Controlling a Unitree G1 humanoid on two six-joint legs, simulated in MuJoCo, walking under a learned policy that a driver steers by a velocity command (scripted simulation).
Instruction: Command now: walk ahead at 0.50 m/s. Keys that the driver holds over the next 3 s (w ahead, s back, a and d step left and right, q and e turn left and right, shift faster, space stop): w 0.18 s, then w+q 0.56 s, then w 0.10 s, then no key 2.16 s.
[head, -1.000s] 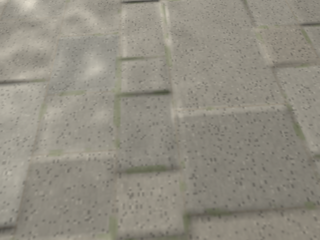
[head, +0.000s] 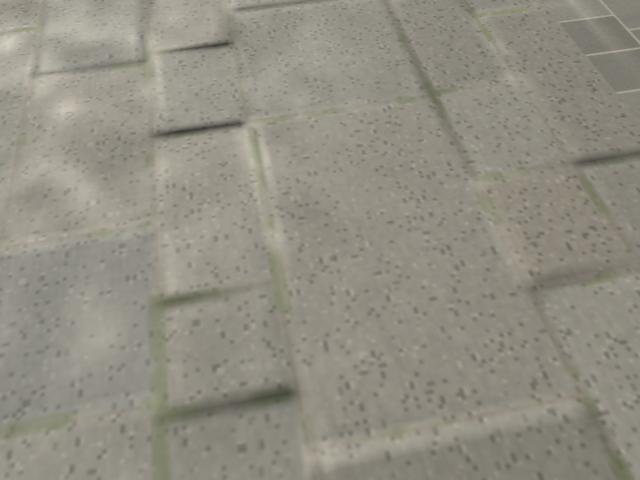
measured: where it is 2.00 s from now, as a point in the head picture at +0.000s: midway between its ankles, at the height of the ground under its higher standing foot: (273, 396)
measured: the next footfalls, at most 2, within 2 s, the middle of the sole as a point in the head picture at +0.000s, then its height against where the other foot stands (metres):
left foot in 0.42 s outside the picture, level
right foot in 0.90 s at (322, 366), level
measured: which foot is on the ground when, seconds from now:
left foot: up 0.00-0.40, down 0.42-0.94, up 0.96-1.00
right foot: down 0.00-0.44, up 0.46-0.88, down 0.90-1.00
